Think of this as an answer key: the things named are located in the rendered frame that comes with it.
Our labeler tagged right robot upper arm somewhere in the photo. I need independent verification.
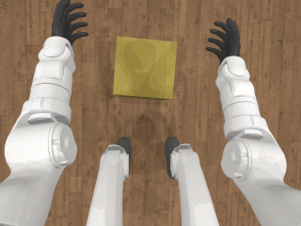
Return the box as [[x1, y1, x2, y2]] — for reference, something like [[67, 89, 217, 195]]
[[220, 137, 301, 226]]

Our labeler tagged robot left forearm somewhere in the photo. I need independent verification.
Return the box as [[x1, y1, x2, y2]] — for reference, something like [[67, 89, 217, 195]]
[[5, 36, 76, 164]]

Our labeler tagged left robot foot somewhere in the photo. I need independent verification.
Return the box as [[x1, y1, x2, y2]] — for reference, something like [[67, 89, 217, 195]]
[[116, 137, 132, 176]]

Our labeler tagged carton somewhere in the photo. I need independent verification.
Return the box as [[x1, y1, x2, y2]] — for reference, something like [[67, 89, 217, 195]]
[[113, 36, 177, 101]]

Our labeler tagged robot right thigh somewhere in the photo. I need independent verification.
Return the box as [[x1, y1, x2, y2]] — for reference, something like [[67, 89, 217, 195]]
[[170, 149, 219, 226]]

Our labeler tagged left robot hand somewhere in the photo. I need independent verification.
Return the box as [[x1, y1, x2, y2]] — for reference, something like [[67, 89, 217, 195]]
[[51, 0, 88, 47]]

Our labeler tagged left robot upper arm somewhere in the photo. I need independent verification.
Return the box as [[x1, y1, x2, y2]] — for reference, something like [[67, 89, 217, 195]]
[[0, 121, 77, 226]]

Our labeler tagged robot right forearm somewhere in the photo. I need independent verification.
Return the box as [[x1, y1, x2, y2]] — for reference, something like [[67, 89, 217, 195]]
[[215, 56, 287, 169]]

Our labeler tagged right robot hand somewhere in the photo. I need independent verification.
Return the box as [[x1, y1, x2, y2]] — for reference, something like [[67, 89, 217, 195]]
[[206, 18, 241, 65]]

